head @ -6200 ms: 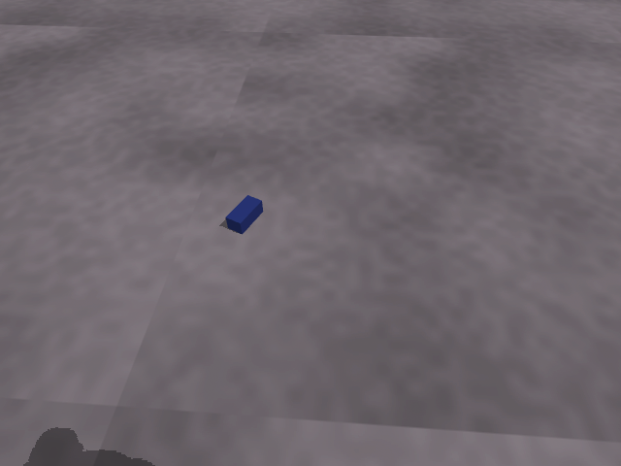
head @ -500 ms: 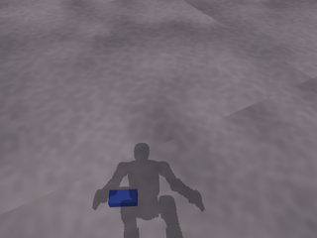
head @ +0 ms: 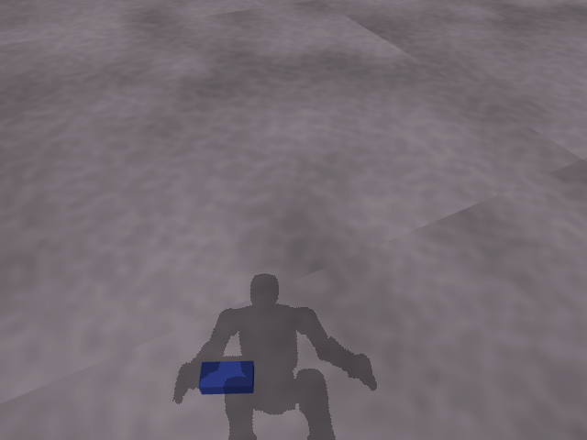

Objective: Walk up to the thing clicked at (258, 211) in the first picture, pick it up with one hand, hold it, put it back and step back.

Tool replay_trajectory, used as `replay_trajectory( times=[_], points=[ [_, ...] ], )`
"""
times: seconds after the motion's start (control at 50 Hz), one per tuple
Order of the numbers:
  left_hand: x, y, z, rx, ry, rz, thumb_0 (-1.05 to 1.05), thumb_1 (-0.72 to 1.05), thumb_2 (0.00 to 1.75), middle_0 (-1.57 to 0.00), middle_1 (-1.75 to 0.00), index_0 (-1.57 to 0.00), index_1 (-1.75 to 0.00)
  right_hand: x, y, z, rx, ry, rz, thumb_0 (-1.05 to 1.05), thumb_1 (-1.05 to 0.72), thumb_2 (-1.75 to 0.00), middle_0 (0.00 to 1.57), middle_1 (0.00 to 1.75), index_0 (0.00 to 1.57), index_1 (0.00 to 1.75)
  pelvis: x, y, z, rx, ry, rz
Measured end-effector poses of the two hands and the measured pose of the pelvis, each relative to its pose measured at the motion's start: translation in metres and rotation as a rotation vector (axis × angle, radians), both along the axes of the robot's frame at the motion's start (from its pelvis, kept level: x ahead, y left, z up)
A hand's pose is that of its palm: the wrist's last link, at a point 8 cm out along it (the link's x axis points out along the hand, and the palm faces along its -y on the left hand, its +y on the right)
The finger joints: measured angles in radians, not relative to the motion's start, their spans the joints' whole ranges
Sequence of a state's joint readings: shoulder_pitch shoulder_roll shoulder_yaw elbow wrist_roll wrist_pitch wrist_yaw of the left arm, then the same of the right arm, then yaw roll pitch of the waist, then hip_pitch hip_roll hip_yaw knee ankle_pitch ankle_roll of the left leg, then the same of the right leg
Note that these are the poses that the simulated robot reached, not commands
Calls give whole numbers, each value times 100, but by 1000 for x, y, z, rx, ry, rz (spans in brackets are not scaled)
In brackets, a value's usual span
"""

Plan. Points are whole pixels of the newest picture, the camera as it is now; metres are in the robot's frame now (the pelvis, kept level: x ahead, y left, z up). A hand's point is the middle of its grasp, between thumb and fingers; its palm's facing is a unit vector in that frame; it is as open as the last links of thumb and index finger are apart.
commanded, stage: stand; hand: left
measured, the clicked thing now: (227, 377) +0.49 +0.19 -0.75
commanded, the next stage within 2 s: none
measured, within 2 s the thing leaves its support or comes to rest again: neither
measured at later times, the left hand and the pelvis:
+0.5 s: hand out of the picture +0.08 +0.25 -0.16, palm faces -0.02 -0.94 -0.34, open 7.4 cm; pelvis +0.01 -0.01 +0.00, yaw +0 degrees
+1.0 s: hand out of the picture +0.08 +0.25 -0.16, palm faces -0.02 -0.94 -0.33, open 7.4 cm; pelvis +0.01 -0.01 +0.00, yaw +0 degrees
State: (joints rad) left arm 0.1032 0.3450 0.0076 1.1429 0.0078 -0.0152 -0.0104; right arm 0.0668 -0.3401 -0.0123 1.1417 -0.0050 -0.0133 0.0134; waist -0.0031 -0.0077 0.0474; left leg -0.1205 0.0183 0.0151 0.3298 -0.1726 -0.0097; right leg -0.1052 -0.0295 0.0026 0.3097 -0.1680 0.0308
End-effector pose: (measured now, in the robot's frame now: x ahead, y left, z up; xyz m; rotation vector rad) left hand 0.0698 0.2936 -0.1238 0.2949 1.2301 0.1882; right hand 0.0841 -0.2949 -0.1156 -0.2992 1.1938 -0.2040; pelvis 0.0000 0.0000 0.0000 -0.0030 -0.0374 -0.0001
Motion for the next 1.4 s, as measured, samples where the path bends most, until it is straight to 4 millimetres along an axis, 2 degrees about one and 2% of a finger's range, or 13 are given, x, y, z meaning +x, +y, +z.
replay_trajectory(
  times=[0.68,1.4],
  points=[
    [12,-4,4,14,0,-4,0,91,90,-20,-30,-20,-30,-1,-8,-4,0,33,1,0,-90,-90,20,30,21,30,9,-7,1,0,4,3],
    [10,-1,4,18,9,0,0,91,90,-20,-30,-20,-30,-1,-6,-4,-4,37,7,0,-90,-90,20,30,21,30,12,-5,1,2,4,2]
  ],
)
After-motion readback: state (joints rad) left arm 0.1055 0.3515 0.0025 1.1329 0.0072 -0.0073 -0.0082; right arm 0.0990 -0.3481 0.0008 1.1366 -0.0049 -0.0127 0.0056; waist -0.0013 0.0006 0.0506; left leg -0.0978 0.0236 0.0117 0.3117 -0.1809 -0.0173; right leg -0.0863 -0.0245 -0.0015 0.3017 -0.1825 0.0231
